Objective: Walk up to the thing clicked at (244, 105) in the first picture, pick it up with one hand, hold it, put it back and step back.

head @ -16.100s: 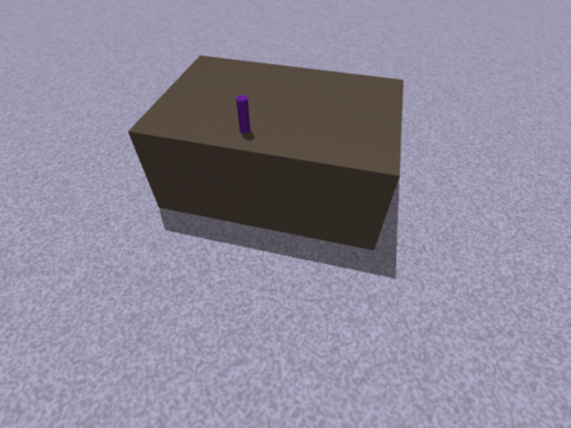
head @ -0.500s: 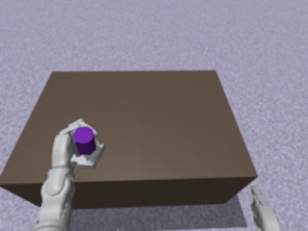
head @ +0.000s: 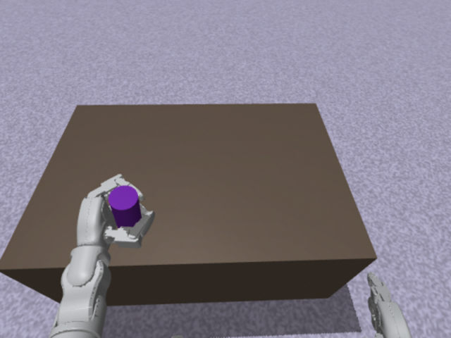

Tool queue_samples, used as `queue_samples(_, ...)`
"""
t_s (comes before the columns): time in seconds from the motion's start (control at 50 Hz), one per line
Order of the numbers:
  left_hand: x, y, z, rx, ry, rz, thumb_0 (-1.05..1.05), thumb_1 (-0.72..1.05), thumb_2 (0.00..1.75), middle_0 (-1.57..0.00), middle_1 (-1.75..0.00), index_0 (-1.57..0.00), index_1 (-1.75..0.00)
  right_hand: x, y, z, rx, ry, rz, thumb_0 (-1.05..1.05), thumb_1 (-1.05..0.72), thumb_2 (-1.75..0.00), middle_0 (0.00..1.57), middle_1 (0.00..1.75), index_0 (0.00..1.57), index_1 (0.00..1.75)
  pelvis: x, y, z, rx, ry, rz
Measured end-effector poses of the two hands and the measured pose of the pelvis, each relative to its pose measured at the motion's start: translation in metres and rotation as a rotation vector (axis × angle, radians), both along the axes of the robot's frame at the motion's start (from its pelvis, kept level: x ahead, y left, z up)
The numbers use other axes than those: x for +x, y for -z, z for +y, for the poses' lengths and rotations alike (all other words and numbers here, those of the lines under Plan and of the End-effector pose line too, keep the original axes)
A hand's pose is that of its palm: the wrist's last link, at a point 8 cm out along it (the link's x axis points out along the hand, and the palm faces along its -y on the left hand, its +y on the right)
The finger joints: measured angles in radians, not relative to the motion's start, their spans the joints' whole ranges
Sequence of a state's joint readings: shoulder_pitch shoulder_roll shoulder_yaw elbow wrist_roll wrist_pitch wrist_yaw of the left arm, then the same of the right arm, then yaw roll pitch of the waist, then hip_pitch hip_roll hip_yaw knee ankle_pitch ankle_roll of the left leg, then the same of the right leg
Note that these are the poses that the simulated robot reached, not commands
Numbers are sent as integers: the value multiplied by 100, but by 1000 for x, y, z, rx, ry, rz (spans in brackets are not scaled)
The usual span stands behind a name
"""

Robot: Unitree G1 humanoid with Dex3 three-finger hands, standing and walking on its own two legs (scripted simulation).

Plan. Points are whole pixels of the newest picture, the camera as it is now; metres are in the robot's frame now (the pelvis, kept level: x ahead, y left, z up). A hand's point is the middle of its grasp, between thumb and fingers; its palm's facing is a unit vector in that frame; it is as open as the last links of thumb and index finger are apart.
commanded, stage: hold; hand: left
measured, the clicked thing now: (128, 217) +0.31 +0.17 +0.06
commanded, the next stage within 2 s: crouch in 1.52 s
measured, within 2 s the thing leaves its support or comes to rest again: neither
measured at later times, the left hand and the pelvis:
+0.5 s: hand (132, 214) +0.32 +0.17 +0.06, palm faces +0.06 -1.00 +0.00, open 6.7 cm; pelvis +0.00 +0.00 +0.00, yaw +0 degrees
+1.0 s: hand (133, 212) +0.32 +0.17 +0.06, palm faces +0.05 -1.00 +0.00, open 6.7 cm; pelvis +0.00 +0.00 +0.00, yaw +0 degrees
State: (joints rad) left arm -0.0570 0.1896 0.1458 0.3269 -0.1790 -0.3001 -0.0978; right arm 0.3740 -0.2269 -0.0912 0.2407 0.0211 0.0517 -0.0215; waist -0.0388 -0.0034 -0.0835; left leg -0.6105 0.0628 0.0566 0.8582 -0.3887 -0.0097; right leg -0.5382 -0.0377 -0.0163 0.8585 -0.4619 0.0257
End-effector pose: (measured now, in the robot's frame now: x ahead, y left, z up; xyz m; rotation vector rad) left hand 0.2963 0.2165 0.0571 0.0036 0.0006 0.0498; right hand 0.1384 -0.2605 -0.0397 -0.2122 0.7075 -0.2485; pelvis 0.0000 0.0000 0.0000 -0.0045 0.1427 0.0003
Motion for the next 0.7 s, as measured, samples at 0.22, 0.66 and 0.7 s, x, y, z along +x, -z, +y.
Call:
queue_samples(0.22,-2,1,3,-5,-2,6,-1,-12,122,-97,-130,-96,-128,1,-2,3,1,-9,-10,-1,54,-5,5,5,5,5,0,-1,1,-1,-1,-5)
queue_samples(0.66,-1,2,2,-4,-2,3,-1,-12,122,-97,-130,-96,-128,1,-2,2,-5,-6,-12,-1,54,-5,5,5,5,5,0,-2,2,-1,-1,-6)
queue_samples(0.7,-2,2,1,-2,0,1,-1,-12,122,-97,-130,-96,-128,2,-3,2,-5,-9,-13,-1,54,-5,5,5,5,5,1,-2,2,-2,-1,-6)
